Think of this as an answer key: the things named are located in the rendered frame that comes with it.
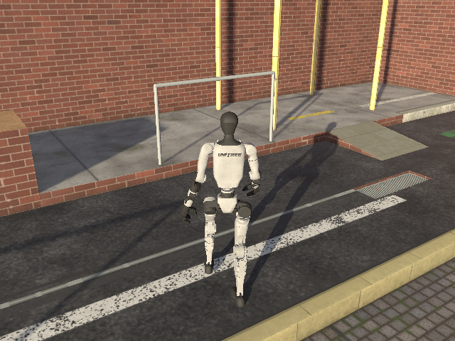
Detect robot left thigh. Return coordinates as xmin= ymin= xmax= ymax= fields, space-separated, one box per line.
xmin=203 ymin=197 xmax=218 ymax=235

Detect robot left upper arm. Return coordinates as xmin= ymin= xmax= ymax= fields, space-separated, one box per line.
xmin=196 ymin=142 xmax=214 ymax=183

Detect robot right upper arm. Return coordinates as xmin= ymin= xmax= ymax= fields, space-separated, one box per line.
xmin=243 ymin=143 xmax=260 ymax=180

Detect left robot hand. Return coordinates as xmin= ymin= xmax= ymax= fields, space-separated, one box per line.
xmin=181 ymin=204 xmax=197 ymax=224

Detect robot right forearm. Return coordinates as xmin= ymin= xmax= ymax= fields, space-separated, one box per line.
xmin=251 ymin=171 xmax=261 ymax=189

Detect robot left forearm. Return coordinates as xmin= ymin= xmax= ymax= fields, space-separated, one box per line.
xmin=184 ymin=171 xmax=201 ymax=207

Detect right robot hand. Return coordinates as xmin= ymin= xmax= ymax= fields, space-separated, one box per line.
xmin=242 ymin=183 xmax=259 ymax=196

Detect robot left shin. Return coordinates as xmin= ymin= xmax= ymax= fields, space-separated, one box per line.
xmin=205 ymin=222 xmax=215 ymax=265

